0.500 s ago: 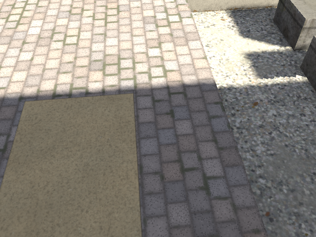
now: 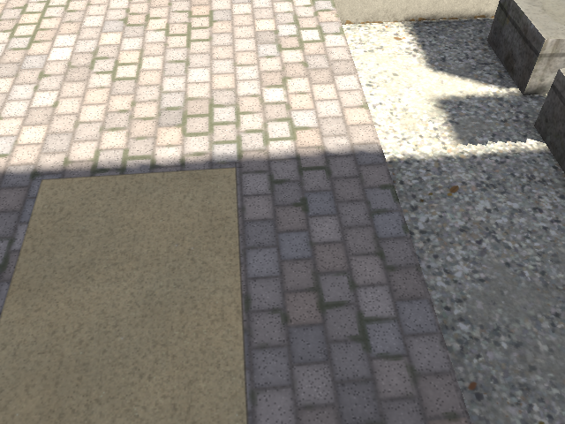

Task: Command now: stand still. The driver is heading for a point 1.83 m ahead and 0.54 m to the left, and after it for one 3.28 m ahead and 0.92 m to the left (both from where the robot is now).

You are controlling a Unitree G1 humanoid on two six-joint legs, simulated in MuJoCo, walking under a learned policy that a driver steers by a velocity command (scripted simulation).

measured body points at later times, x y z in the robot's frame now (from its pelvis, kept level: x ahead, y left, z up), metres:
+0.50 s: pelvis +0.01 +0.00 +0.00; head +0.02 +0.00 +0.45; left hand -0.01 +0.23 -0.16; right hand +0.00 -0.22 -0.16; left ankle +0.02 +0.12 -0.74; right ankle -0.02 -0.10 -0.74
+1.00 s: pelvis +0.07 +0.04 -0.01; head +0.08 +0.05 +0.43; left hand -0.01 +0.27 -0.18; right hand +0.08 -0.21 -0.16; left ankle +0.06 +0.11 -0.75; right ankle -0.02 -0.09 -0.73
